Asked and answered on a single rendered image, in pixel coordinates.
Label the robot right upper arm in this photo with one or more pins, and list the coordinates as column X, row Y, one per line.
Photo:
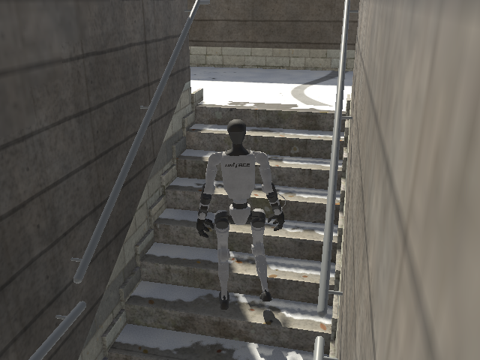
column 265, row 171

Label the robot right forearm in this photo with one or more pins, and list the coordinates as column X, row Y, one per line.
column 274, row 201

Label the robot right hand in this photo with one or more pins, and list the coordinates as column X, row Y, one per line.
column 280, row 220

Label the right robot thigh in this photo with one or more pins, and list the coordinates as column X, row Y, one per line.
column 257, row 222

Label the robot left upper arm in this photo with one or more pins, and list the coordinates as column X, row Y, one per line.
column 210, row 174

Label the left robot shin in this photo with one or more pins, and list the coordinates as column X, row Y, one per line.
column 223, row 274

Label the robot left hand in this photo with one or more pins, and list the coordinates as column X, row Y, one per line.
column 200, row 226

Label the robot left forearm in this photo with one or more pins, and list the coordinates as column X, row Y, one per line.
column 204, row 204

